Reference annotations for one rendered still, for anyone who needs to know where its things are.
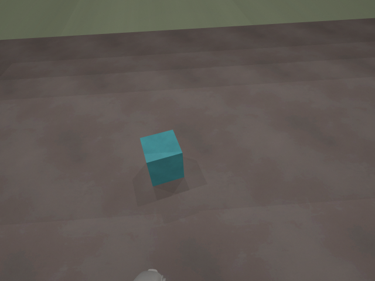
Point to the carton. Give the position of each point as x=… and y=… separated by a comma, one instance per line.
x=163, y=156

